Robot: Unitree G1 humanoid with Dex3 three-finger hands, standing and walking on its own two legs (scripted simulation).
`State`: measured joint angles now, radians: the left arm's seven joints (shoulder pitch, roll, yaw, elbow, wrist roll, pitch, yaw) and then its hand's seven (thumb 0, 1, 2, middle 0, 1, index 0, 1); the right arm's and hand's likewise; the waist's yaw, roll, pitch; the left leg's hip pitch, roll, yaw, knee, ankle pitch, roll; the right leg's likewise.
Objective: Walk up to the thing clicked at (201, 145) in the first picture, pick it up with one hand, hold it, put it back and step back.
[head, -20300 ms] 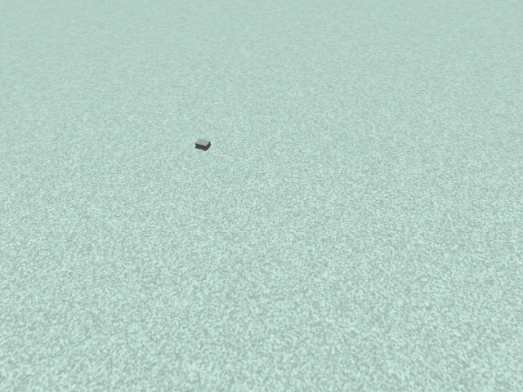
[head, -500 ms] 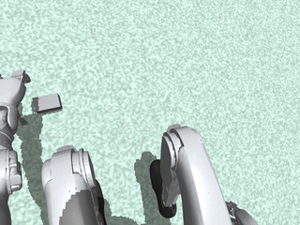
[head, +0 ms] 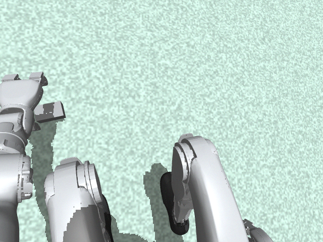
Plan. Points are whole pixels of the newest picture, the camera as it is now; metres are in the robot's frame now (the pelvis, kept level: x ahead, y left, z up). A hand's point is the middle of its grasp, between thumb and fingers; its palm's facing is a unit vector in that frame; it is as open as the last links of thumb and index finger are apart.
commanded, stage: approach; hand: left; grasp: from above
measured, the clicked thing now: (50, 112) +0.49 +0.26 -0.31
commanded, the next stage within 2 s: rest palm in 0.40 s
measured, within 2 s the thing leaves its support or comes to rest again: neither
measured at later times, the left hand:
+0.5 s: hand (22, 114) +0.46 +0.29 -0.21, palm faces -0.51 -0.12 -0.85, open 13.6 cm
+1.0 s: hand (48, 107) +0.49 +0.25 -0.25, palm faces -0.41 -0.09 -0.91, open 14.2 cm
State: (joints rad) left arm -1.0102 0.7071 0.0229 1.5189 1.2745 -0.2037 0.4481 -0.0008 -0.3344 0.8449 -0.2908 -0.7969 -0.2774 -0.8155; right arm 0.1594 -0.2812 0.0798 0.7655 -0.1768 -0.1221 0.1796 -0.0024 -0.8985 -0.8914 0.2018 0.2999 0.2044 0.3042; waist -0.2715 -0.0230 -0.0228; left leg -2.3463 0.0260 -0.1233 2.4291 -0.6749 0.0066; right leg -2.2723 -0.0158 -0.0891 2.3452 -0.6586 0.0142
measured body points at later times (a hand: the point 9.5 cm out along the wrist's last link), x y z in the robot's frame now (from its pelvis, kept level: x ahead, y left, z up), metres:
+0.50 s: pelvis +0.00 +0.00 -0.01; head +0.26 +0.05 +0.35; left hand +0.48 +0.30 -0.16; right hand +0.01 -0.27 -0.11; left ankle +0.08 +0.12 -0.29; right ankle +0.10 -0.12 -0.29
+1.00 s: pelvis +0.00 +0.00 -0.02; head +0.29 +0.08 +0.32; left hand +0.50 +0.25 -0.20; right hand +0.03 -0.26 -0.10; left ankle +0.08 +0.12 -0.29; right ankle +0.10 -0.12 -0.29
